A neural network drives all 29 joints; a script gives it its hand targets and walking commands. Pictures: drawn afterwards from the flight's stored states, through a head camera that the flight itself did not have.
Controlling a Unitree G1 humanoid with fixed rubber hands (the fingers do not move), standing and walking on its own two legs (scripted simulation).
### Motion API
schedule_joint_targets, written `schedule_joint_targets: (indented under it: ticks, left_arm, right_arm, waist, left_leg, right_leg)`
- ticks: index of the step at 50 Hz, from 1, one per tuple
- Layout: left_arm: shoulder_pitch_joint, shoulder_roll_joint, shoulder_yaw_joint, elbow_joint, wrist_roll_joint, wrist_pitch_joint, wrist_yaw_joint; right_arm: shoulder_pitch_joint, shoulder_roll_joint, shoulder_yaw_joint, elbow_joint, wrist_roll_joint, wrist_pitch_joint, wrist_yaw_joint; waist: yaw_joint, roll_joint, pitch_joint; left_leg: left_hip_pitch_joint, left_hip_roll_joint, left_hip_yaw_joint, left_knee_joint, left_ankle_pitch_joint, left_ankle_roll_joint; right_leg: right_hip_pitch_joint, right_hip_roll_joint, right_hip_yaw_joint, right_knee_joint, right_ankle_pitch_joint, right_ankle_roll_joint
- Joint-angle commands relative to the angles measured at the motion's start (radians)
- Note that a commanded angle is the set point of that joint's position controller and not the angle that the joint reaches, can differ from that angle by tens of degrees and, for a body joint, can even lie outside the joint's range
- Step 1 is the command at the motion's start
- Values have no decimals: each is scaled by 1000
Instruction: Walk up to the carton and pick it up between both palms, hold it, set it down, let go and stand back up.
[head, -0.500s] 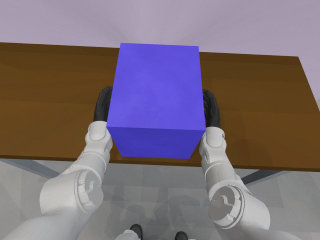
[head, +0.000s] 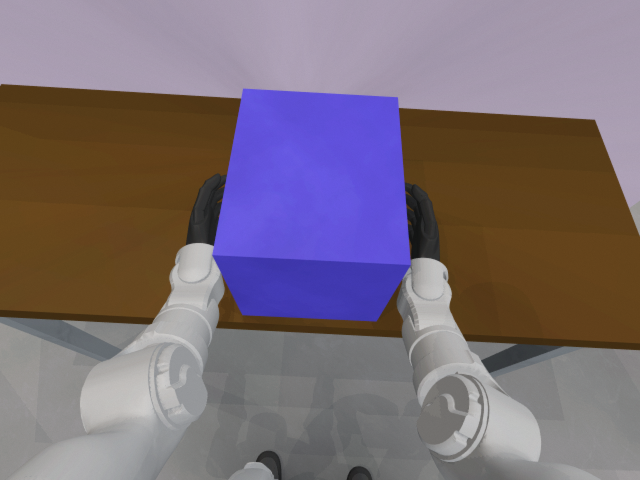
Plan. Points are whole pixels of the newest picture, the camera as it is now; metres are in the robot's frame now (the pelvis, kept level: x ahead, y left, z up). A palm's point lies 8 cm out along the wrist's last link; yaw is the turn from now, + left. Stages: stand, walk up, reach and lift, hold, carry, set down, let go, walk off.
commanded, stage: reach and lift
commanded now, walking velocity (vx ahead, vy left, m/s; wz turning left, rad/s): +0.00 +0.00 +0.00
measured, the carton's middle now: (314, 213) +0.45 +0.04 +0.00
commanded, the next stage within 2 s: none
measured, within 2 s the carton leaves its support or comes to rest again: leaves its support in 1.18 s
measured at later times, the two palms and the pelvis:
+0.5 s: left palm (204, 237) +0.40 +0.18 -0.01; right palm (420, 248) +0.41 -0.10 +0.00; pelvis +0.00 +0.00 -0.01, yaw +0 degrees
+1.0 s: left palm (204, 242) +0.40 +0.18 -0.01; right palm (421, 249) +0.41 -0.11 +0.00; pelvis -0.01 +0.01 -0.02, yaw -1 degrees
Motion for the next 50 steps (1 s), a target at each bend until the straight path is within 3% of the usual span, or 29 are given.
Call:
schedule_joint_targets:
  ticks: [1, 6, 7, 9, 10, 12, 13, 16, 17, 18, 19, 23, 24, 25, 26, 27, 29, 30, 31, 37, 39, 40, 41, 42, 44, 46, 47, 48, 50]
  left_arm:
    - [-509, -454, -165, 15, 82, -22, -116]
    - [-533, -486, -185, 0, 74, -34, -120]
    - [-552, -486, -193, -29, 61, -46, -118]
    - [-554, -482, -231, -10, 45, -62, -116]
    - [-578, -486, -219, -17, 58, -68, -112]
    - [-575, -482, -212, 29, 49, -69, -114]
    - [-607, -476, -211, 33, 40, -73, -117]
    - [-617, -507, -249, 32, 25, -95, -120]
    - [-600, -499, -243, 40, 32, -103, -118]
    - [-593, -507, -250, 53, 15, -106, -116]
    - [-590, -500, -249, 66, 5, -114, -117]
    - [-638, -527, -304, 66, -23, -156, -120]
    - [-640, -537, -318, 73, -37, -166, -120]
    - [-651, -538, -333, 92, -57, -169, -117]
    - [-661, -522, -338, 100, -73, -173, -116]
    - [-629, -530, -336, 133, -61, -182, -120]
    - [-635, -527, -356, 99, -84, -199, -116]
    - [-653, -541, -378, 119, -100, -205, -117]
    - [-676, -550, -379, 141, -96, -205, -122]
    - [-691, -565, -430, 181, -153, -215, -114]
    - [-703, -571, -450, 174, -183, -218, -113]
    - [-665, -596, -474, 157, -179, -216, -117]
    - [-673, -605, -500, 132, -213, -221, -111]
    - [-725, -615, -511, 116, -209, -222, -110]
    - [-686, -641, -546, 122, -237, -213, -104]
    - [-699, -644, -575, 66, -265, -208, -102]
    - [-692, -662, -610, 59, -283, -207, -101]
    - [-702, -649, -621, 47, -288, -197, -100]
    - [-710, -686, -647, 47, -316, -187, -102]
  right_arm:
    - [-491, 523, 310, 88, -116, -47, 167]
    - [-513, 525, 316, 104, -116, -62, 164]
    - [-499, 513, 329, 103, -117, -69, 165]
    - [-504, 501, 346, 127, -108, -82, 166]
    - [-514, 511, 346, 133, -119, -94, 165]
    - [-542, 509, 352, 117, -97, -95, 171]
    - [-557, 526, 358, 139, -95, -100, 169]
    - [-569, 515, 365, 132, -108, -125, 162]
    - [-560, 532, 385, 163, -101, -134, 157]
    - [-565, 521, 390, 158, -84, -140, 152]
    - [-582, 517, 411, 176, -72, -148, 154]
    - [-583, 527, 450, 198, -70, -181, 152]
    - [-606, 538, 437, 220, -68, -190, 153]
    - [-617, 517, 441, 225, -55, -202, 154]
    - [-614, 501, 457, 227, -24, -212, 157]
    - [-629, 492, 482, 230, -23, -219, 155]
    - [-603, 515, 509, 270, -10, -211, 155]
    - [-631, 511, 496, 273, -5, -216, 155]
    - [-614, 497, 514, 287, -6, -222, 153]
    - [-669, 464, 559, 309, 66, -224, 158]
    - [-680, 471, 581, 310, 89, -219, 153]
    - [-667, 484, 605, 283, 94, -216, 154]
    - [-658, 490, 628, 304, 112, -207, 156]
    - [-678, 505, 630, 302, 116, -200, 152]
    - [-668, 503, 654, 269, 166, -196, 148]
    - [-654, 512, 709, 256, 196, -173, 142]
    - [-664, 542, 731, 237, 226, -163, 138]
    - [-665, 536, 744, 222, 245, -151, 134]
    - [-679, 560, 779, 184, 265, -129, 130]
  waist:
    - [39, 11, -610]
    - [21, 32, -645]
    - [40, 49, -674]
    - [16, 36, -687]
    - [22, 58, -695]
    - [30, 16, -676]
    - [56, 29, -656]
    - [35, 21, -725]
    - [30, 50, -720]
    - [43, 31, -721]
    - [29, 12, -691]
    - [16, 43, -756]
    - [39, 40, -747]
    - [10, 55, -750]
    - [17, 58, -744]
    - [28, 14, -760]
    - [11, 12, -773]
    - [18, 59, -751]
    - [32, 60, -746]
    - [26, 59, -765]
    - [11, 53, -775]
    - [29, 56, -784]
    - [8, 35, -784]
    - [25, 49, -826]
    - [3, 66, -803]
    - [15, 27, -820]
    - [-5, 28, -818]
    - [-4, 62, -813]
    - [-13, 60, -794]
  left_leg:
    - [290, -35, 78, 10, 481, -29]
    - [271, -31, 68, 9, 465, -38]
    - [290, -33, 68, 26, 498, -37]
    - [309, -36, 64, 40, 521, -46]
    - [282, -33, 65, 39, 528, -54]
    - [256, -31, 65, 30, 470, -37]
    - [227, -33, 66, 30, 446, -25]
    - [230, -42, 73, 28, 447, -36]
    - [234, -42, 68, 29, 447, -38]
    - [221, -51, 72, 29, 442, -37]
    - [190, -47, 61, 29, 438, -31]
    - [223, -38, 49, 73, 462, -45]
    - [241, -46, 52, 77, 484, -38]
    - [233, -48, 53, 86, 492, -49]
    - [270, -39, 48, 109, 519, -53]
    - [279, -38, 43, 109, 500, -40]
    - [258, -44, 39, 111, 514, -44]
    - [239, -43, 40, 100, 472, -46]
    - [239, -41, 33, 126, 472, -50]
    - [242, -45, 25, 147, 426, -60]
    - [262, -44, 28, 158, 423, -49]
    - [273, -51, 28, 160, 457, -54]
    - [247, -50, 12, 173, 447, -49]
    - [267, -48, 6, 167, 472, -59]
    - [305, -60, 16, 187, 525, -67]
    - [296, -62, 3, 181, 527, -68]
    - [309, -68, -4, 190, 553, -67]
    - [321, -73, -1, 194, 552, -75]
    - [322, -65, -17, 173, 500, -67]
  right_leg:
    - [412, 8, -27, 57, 496, 18]
    - [440, 7, -28, 53, 501, 16]
    - [433, 8, -25, 72, 534, 15]
    - [413, 13, -19, 62, 523, 12]
    - [400, 18, -24, 58, 500, 1]
    - [415, 17, -23, 62, 475, 10]
    - [418, 14, -22, 74, 483, 13]
    - [436, 21, -28, 70, 516, 6]
    - [429, 10, -19, 81, 549, 6]
    - [450, 14, -19, 79, 552, 10]
    - [462, 8, -5, 82, 555, 13]
    - [398, 25, -26, 121, 582, 3]
    - [386, 31, -25, 126, 617, 14]
    - [374, 27, -32, 125, 606, 6]
    - [333, 35, -33, 135, 592, 4]
    - [322, 35, -22, 127, 579, 1]
    - [325, 40, -21, 128, 563, 6]
    - [315, 34, -25, 129, 559, 2]
    - [308, 34, -24, 148, 541, -2]
    - [196, 52, -29, 153, 439, -5]
    - [174, 53, -25, 144, 422, -5]
    - [198, 58, -8, 150, 455, -4]
    - [214, 56, -13, 171, 469, 0]
    - [198, 65, -17, 157, 478, 0]
    - [187, 73, -13, 175, 516, 2]
    - [211, 83, -6, 177, 507, 4]
    - [241, 74, -7, 173, 529, 11]
    - [225, 79, -9, 167, 539, 7]
    - [225, 74, 7, 150, 488, 7]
